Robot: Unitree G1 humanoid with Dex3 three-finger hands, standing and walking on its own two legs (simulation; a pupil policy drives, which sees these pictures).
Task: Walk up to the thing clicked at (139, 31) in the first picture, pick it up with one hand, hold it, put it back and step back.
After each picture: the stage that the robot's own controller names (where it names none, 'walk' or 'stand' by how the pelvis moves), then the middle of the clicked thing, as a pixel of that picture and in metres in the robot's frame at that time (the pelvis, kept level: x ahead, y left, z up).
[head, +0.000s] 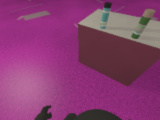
stand; (141, 25) +0.85 -0.42 +0.14
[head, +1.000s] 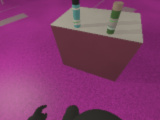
rise first; (113, 19) +0.82 -0.13 +0.17
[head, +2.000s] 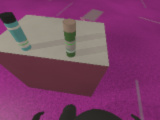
walk; (70, 40) +0.47 +0.19 +0.17
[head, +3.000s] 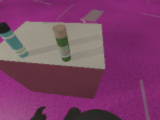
stand; (63, 45) +0.44 +0.21 +0.16
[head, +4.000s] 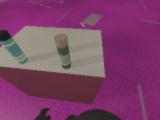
stand; (64, 53) +0.41 +0.20 +0.13
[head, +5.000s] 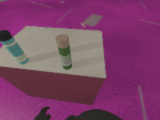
stand; (65, 54) +0.40 +0.19 +0.13
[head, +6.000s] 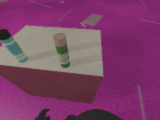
stand; (63, 52) +0.41 +0.21 +0.13
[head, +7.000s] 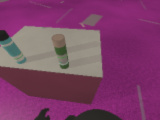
stand; (61, 53) +0.40 +0.22 +0.13
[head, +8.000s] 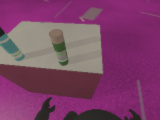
rise first; (60, 50) +0.42 +0.22 +0.14
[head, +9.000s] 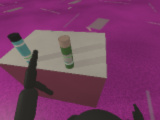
rise first; (67, 54) +0.41 +0.21 +0.14
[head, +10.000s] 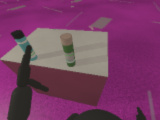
go down; (69, 52) +0.42 +0.21 +0.14
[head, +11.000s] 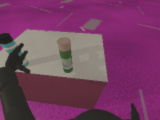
go down; (66, 57) +0.39 +0.18 +0.14
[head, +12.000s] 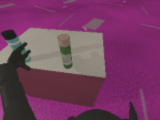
close in; (66, 53) +0.42 +0.19 +0.14
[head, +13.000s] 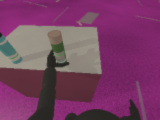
close; (59, 51) +0.41 +0.21 +0.16
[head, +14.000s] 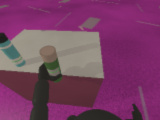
lift; (53, 67) +0.29 +0.23 +0.15
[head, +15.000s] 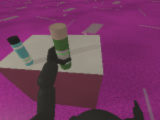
lift; (62, 50) +0.33 +0.17 +0.27
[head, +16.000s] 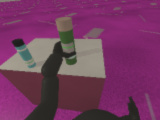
hold; (68, 44) +0.35 +0.15 +0.30
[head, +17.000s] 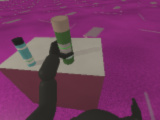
hold; (65, 44) +0.33 +0.16 +0.31
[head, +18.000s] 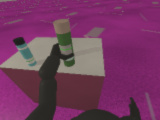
crouch; (66, 46) +0.34 +0.16 +0.29
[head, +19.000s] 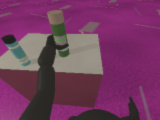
lower; (60, 36) +0.41 +0.19 +0.29
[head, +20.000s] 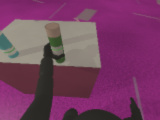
lower; (57, 46) +0.43 +0.22 +0.18
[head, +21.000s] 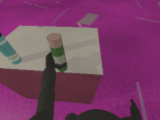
lower; (59, 55) +0.37 +0.21 +0.17
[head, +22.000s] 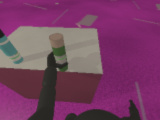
lower; (60, 55) +0.38 +0.20 +0.16
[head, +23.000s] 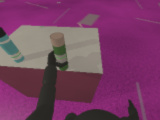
lower; (60, 54) +0.39 +0.20 +0.16
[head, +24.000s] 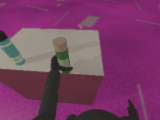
open; (63, 58) +0.37 +0.18 +0.15
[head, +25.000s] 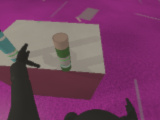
sink last; (63, 55) +0.37 +0.17 +0.15
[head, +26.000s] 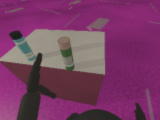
stand; (67, 55) +0.39 +0.20 +0.14
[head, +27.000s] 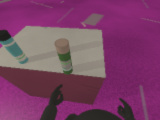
stand; (65, 59) +0.35 +0.18 +0.14
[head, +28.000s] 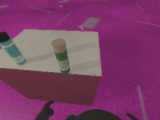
stand; (62, 58) +0.37 +0.20 +0.14
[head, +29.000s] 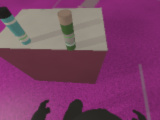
walk; (68, 33) +0.51 +0.17 +0.17
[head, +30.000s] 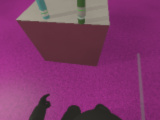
walk; (81, 8) +0.84 +0.14 +0.17
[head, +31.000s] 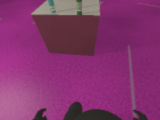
stand; (79, 3) +1.19 +0.25 +0.16
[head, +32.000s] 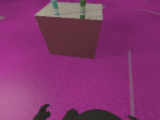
stand; (82, 7) +1.18 +0.19 +0.15
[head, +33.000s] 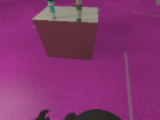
stand; (79, 11) +1.19 +0.21 +0.14
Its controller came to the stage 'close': yes
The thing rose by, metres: 0.20
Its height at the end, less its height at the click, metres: +0.00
